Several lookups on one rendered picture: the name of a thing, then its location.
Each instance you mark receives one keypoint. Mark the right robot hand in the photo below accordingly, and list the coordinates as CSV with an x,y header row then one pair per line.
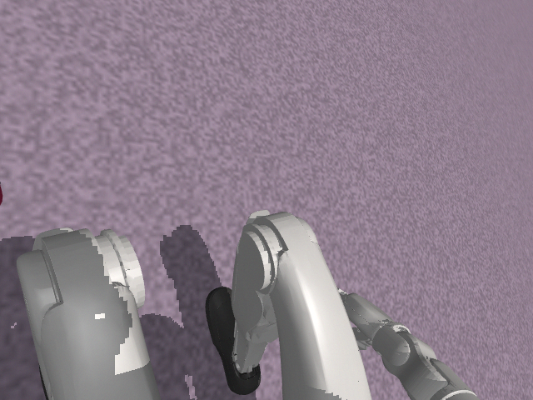
x,y
366,316

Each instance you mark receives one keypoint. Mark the right robot arm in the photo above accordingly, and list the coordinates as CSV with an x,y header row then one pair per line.
x,y
416,366

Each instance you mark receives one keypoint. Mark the right robot foot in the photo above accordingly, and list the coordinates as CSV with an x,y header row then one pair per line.
x,y
221,323

